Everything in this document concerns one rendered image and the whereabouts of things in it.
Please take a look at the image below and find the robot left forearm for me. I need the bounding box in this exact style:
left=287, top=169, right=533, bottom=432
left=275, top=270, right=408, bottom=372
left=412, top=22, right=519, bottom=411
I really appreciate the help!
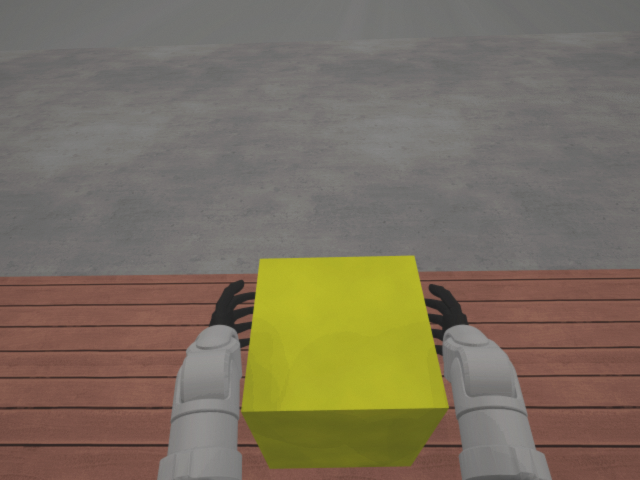
left=157, top=325, right=242, bottom=480

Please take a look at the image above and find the carton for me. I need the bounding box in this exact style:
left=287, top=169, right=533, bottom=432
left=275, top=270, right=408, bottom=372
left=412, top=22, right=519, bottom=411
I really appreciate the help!
left=241, top=256, right=449, bottom=469

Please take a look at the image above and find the robot right forearm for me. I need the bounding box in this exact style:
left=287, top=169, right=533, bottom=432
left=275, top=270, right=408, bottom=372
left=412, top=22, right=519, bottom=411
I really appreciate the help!
left=442, top=325, right=552, bottom=480

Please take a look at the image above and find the robot left hand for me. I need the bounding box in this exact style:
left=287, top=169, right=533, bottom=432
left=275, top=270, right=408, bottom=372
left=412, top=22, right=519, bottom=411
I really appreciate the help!
left=209, top=280, right=256, bottom=348

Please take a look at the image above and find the robot right hand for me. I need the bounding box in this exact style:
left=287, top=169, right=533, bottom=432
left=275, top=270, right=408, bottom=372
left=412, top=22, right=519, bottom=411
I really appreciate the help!
left=424, top=284, right=469, bottom=356

